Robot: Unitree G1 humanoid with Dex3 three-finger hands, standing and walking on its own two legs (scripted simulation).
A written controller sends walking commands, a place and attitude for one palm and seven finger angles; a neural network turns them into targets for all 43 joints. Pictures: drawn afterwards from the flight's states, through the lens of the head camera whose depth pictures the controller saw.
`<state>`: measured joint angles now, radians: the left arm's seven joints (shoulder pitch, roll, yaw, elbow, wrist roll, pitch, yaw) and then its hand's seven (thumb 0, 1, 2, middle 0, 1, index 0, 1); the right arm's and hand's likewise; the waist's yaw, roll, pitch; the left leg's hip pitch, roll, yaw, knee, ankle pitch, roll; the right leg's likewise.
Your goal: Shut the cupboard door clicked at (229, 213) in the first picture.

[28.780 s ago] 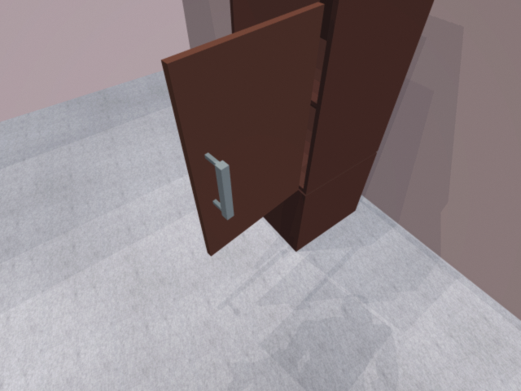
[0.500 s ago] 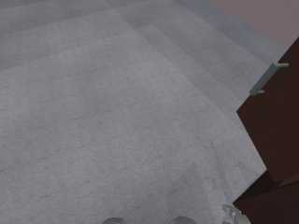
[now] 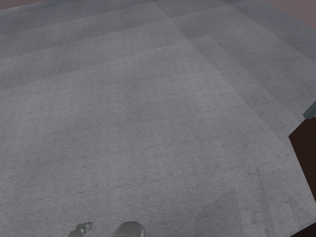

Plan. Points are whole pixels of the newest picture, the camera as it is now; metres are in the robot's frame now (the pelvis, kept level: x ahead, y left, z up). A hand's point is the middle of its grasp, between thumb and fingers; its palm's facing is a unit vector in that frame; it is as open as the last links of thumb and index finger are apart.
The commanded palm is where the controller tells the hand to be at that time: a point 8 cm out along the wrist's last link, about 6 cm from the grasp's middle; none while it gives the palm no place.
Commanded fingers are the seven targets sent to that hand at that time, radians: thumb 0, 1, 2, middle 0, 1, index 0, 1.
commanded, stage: walk to a spot facing it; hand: left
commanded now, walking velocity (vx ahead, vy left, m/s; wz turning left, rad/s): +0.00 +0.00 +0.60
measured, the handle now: out of the picture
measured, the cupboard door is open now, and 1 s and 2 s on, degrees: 65 65 65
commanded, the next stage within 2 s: turn to face it in 1.24 s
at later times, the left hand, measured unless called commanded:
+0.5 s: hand out of the picture +0.11 +0.28 -0.15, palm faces +0.28 -0.93 -0.23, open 7.4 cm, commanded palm none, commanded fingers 0.00 0.90 0.90 -0.20 -0.30 -0.20 -0.30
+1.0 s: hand (95, 219) +0.19 +0.20 -0.16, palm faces +0.58 -0.79 -0.20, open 7.3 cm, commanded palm none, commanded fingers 0.00 0.90 0.90 -0.20 -0.30 -0.20 -0.30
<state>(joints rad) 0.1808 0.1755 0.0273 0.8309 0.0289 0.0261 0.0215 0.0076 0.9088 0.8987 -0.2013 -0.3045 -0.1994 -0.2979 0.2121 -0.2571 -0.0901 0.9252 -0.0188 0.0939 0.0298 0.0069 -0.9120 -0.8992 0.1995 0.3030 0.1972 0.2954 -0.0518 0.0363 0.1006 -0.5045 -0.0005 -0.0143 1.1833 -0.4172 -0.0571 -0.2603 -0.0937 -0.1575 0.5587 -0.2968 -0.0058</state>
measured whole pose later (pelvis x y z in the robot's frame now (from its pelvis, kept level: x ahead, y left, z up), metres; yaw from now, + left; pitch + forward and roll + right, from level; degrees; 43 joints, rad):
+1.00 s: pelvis +0.28 +0.04 +0.01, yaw +34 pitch +1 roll -1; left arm 0.32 0.17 0.05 0.98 0.03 -0.06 0.01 0.00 0.93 0.90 -0.20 -0.30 -0.20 -0.30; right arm 0.16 -0.23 -0.08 0.95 -0.03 0.03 0.04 0.01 -0.91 -0.90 0.20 0.30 0.19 0.29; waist -0.01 0.00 0.07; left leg -0.63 0.08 0.04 1.09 -0.20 -0.01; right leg -0.11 -0.06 -0.34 0.38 -0.28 -0.03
